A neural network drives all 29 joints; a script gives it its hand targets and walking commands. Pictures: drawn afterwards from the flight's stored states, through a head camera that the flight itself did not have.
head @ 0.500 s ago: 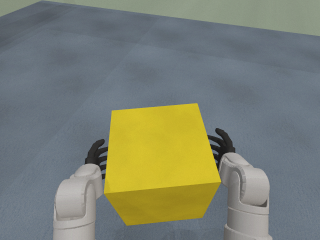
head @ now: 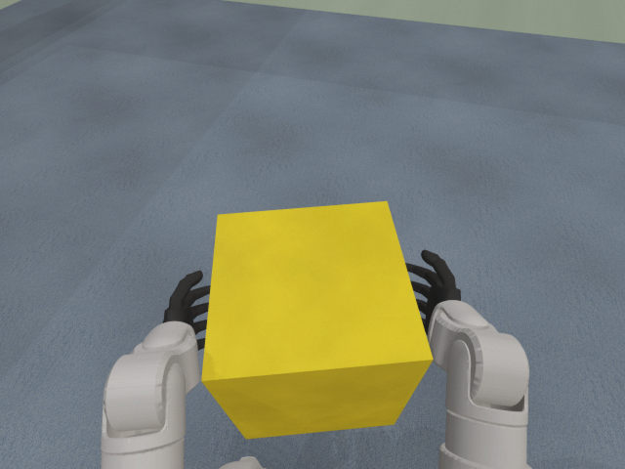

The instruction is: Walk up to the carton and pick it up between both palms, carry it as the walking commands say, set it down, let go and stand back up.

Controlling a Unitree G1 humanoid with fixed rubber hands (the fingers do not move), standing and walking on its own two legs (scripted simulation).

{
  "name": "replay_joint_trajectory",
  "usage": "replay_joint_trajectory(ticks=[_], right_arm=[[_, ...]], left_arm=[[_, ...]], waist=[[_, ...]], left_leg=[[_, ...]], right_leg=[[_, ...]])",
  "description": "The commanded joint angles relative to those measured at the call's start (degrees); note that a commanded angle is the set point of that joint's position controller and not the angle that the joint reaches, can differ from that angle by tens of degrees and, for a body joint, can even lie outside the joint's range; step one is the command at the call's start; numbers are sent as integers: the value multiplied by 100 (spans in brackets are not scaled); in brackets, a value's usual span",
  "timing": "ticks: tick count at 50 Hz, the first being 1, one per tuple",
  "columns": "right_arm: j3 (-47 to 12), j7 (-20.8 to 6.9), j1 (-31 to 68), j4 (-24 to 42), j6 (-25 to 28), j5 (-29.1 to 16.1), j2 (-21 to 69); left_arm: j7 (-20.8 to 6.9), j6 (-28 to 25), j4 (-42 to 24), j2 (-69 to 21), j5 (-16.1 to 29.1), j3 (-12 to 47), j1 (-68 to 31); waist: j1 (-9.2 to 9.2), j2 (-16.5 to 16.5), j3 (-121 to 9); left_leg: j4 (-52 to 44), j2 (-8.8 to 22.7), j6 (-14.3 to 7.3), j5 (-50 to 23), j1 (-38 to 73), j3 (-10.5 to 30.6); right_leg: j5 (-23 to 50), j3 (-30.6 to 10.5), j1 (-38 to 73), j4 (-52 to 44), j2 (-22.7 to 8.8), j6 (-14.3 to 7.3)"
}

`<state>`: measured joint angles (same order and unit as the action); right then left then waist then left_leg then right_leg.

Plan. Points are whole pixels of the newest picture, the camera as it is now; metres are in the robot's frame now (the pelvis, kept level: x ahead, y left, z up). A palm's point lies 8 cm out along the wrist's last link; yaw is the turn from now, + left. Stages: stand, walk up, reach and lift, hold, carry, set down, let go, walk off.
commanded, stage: carry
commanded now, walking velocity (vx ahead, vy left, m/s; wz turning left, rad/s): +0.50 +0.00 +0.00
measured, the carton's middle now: (312, 327) +0.29 +0.01 +0.01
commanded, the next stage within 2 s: none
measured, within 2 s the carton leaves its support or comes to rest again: neither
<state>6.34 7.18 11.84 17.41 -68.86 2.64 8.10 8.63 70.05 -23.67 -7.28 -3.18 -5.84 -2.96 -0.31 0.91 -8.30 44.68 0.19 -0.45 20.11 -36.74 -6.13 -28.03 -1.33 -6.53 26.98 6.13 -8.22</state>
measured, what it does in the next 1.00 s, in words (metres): walks ahead: left foot, then right foot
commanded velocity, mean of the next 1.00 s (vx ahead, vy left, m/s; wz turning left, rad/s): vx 0.50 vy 0.00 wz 0.00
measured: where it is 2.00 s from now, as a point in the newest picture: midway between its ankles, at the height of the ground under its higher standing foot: (360, 257)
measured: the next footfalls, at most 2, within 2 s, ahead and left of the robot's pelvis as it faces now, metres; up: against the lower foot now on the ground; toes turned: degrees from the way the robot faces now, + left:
left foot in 0.04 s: +0.16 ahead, +0.12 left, +0.00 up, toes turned +3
right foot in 0.28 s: +0.15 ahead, -0.13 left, +0.00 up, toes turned -5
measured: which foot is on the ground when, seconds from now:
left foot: up 0.00-0.02, down 0.04-0.30, up 0.32-0.54, down 0.56-0.86, up 0.88-1.00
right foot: down 0.00-0.08, up 0.10-0.26, down 0.28-0.58, up 0.60-0.82, down 0.84-1.00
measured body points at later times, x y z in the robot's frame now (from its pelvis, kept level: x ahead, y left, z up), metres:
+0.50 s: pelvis +0.26 -0.05 +0.01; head +0.28 -0.06 +0.46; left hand +0.54 +0.09 +0.08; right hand +0.54 -0.22 +0.08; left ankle +0.29 +0.05 -0.68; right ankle +0.11 -0.12 -0.72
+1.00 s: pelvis +0.57 -0.10 +0.01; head +0.59 -0.11 +0.46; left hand +0.85 +0.02 +0.08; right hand +0.84 -0.28 +0.09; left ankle +0.54 -0.01 -0.66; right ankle +0.44 -0.18 -0.72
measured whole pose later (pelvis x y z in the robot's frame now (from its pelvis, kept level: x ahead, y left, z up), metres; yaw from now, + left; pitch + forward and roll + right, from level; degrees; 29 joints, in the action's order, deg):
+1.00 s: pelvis +0.57 -0.10 +0.01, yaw -6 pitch +9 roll +1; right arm 5.9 7.2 9.9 21.5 -67.5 2.2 7.8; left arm 9.1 70.1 -26.0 -7.3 -2.5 -5.4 -4.3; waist 0.4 0.6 -7.8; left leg 60.4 2.1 -0.8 30.2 -34.6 -8.6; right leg -24.8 3.0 -12.5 28.7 -0.4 -2.4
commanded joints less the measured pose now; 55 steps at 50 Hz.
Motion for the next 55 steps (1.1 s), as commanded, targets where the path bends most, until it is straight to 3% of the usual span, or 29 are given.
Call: replay_joint_trajectory(ticks=[1,3,4,5,6,8,10,13,15,16,17,19,20,23,27,29,30,31,33,34,36,38,41,43,44,45,46,50,55], right_arm=[[-4058,-479,1985,1724,358,-2041,5582],[-3976,-383,1743,1598,329,-1936,5384],[-3921,-386,1852,1673,333,-1913,5192],[-3845,-394,1629,1535,304,-1805,5130],[-3904,-417,1420,1287,212,-1790,5258],[-3982,-482,1718,1494,175,-1844,5291],[-3852,-536,1552,1439,192,-1825,5525],[-3542,-606,1393,1184,142,-1826,5237],[-3529,-575,1649,1146,95,-1770,5083],[-3584,-571,1619,1060,43,-1702,5109],[-3652,-586,1818,1141,32,-1811,5100],[-3685,-546,1678,1109,69,-1896,5184],[-3737,-560,1754,1233,108,-1928,5211],[-3835,-536,1804,1403,216,-1921,5329],[-4115,-548,2056,1989,362,-2065,5471],[-4075,-528,1777,1917,370,-2043,5419],[-3915,-504,1822,1788,349,-2003,5228],[-3845,-526,1851,1657,334,-2010,5117],[-3997,-560,1566,1579,241,-1947,5395],[-4027,-600,1544,1495,259,-1936,5557],[-3873,-619,1363,1421,287,-1891,5530],[-3799,-662,1370,1542,318,-1921,5413],[-3713,-682,1539,1563,261,-1922,5274],[-3789,-616,1844,1592,212,-1927,5045],[-3924,-613,1961,1738,151,-2011,5056],[-3811,-583,1691,1431,117,-1944,5034],[-3849,-577,1716,1498,148,-1971,5158],[-3898,-556,1683,1618,227,-1938,5248],[-4173,-576,1663,2112,360,-2062,5576]], left_arm=[[-860,-505,-2052,-4685,2297,3742,-3387],[-847,-450,-1985,-4473,2290,3705,-3431],[-852,-434,-2274,-4389,2341,3840,-3831],[-875,-376,-2303,-4334,2332,3918,-3918],[-879,-311,-1963,-4447,2192,3889,-3477],[-931,-291,-1917,-4627,2265,3976,-3542],[-981,-327,-1847,-4932,2320,4038,-3653],[-890,-306,-2008,-4841,2375,4208,-3901],[-833,-262,-1779,-4748,2346,4079,-3761],[-808,-251,-1683,-4708,2301,4031,-3725],[-765,-225,-1575,-4684,2246,3915,-3676],[-735,-238,-1566,-4629,2248,3800,-3535],[-743,-258,-1540,-4662,2201,3789,-3426],[-773,-348,-1563,-4841,2193,3771,-3388],[-804,-457,-1976,-4840,2218,3847,-3274],[-825,-446,-2111,-4770,2274,3940,-3325],[-800,-418,-2294,-4692,2360,4104,-3693],[-801,-403,-2348,-4652,2354,4115,-3781],[-870,-346,-1972,-4817,2230,4047,-3346],[-894,-380,-1973,-4918,2248,4087,-3476],[-919,-416,-1972,-4987,2341,4133,-3561],[-888,-450,-2116,-5002,2342,4238,-3580],[-829,-383,-1988,-5088,2314,4251,-3621],[-767,-368,-2000,-4859,2337,4129,-3662],[-738,-335,-1662,-4791,2199,3917,-3317],[-699,-295,-1788,-4641,2284,3948,-3545],[-713,-314,-1775,-4736,2267,3937,-3482],[-746,-355,-1697,-4865,2178,3871,-3262],[-808,-463,-2268,-4959,2305,4006,-3058]], waist=[[-95,606,-1754],[193,627,-2306],[440,120,-2684],[527,-922,-2587],[320,-1345,-2338],[135,-422,-1479],[82,-745,-899],[56,-1666,-1088],[-53,-691,-1544],[-151,889,-1751],[-124,1483,-1342],[-115,701,-1462],[-186,684,-1441],[-202,734,-1296],[-74,738,-1574],[208,554,-2638],[370,-404,-3046],[346,-1836,-2911],[243,-942,-2259],[212,-614,-1999],[180,-924,-1465],[176,-1506,-1348],[69,-1383,-1656],[-127,77,-2376],[-183,1563,-2122],[-124,1258,-1900],[-147,928,-1709],[-202,676,-1173],[53,714,-2108]], left_leg=[[-1463,-614,-169,-1014,1392,-953],[-1674,-107,-644,-1185,4162,-332],[-1594,944,-1395,-752,5686,1269],[-2295,2238,-2210,-1291,6413,3158],[-2241,2689,-2392,-1714,5906,3736],[-2621,2565,-1812,-727,4324,3178],[-2747,2102,-1219,-603,3111,1907],[-2544,1499,-794,113,2774,913],[-1026,1004,-360,-266,1904,308],[812,360,57,-706,448,-344],[1675,25,203,896,-1198,-416],[2211,109,72,1393,-2551,-213],[1940,120,22,1444,-2863,-232],[644,217,40,789,-2344,-306],[-1776,-546,-69,-1176,1118,-1247],[-1891,-100,-429,-1779,4267,-622],[-1472,1188,-1070,-2253,5824,1416],[-1735,2465,-1834,-3152,6356,3329],[-2101,2634,-2110,-3208,5704,3593],[-2301,2539,-1939,-2808,5154,3219],[-2507,2057,-1383,-2488,4223,2142],[-2596,1775,-1126,-2581,3896,1416],[-1645,1329,-636,-2855,3459,568],[740,568,-38,-2489,1270,-245],[1872,101,201,-126,-785,-506],[2465,-34,98,1438,-2059,-238],[2511,45,36,1628,-2809,-142],[726,383,32,860,-2734,-91],[-2395,-564,-62,-2605,2701,-1414]], right_leg=[[9172,-381,1506,669,-1179,752],[8151,-125,-524,2306,-1186,1250],[5988,52,-2180,3473,-815,1633],[2454,691,-3553,4794,8,2032],[-110,18,-3820,5531,-468,1383],[-105,-315,-3461,4093,-1113,820],[-764,66,-2461,1711,-1010,772],[729,927,-1178,25,-425,842],[1130,29,417,-495,-871,583],[2726,-1716,1861,-708,-1864,235],[5030,-2779,2605,-681,-2570,-165],[8145,-2270,3968,229,-2529,-272],[8343,-2072,4281,319,-2444,-293],[7347,-1416,3778,73,-2161,-219],[8606,179,1567,694,-1343,221],[6686,489,-55,2220,-1313,671],[4316,347,-1806,3660,-1067,1006],[374,483,-3313,4828,-254,1235],[-303,139,-3912,5004,-705,874],[-120,32,-3728,4284,-955,791],[-449,158,-2952,2297,-943,756],[-171,676,-2231,967,-649,817],[1577,965,-747,-624,-442,705],[3376,-764,2204,-584,-1539,311],[6559,-2081,3391,-225,-2588,-365],[8357,-2252,4275,134,-2800,-684],[8953,-2022,4713,332,-2771,-587],[7382,-1269,4181,-52,-2415,-177],[7962,879,1214,1085,-1311,474]])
